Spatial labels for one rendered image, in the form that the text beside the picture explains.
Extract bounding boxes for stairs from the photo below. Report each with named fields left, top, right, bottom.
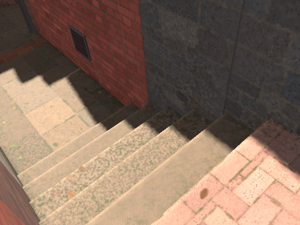
left=17, top=102, right=254, bottom=225

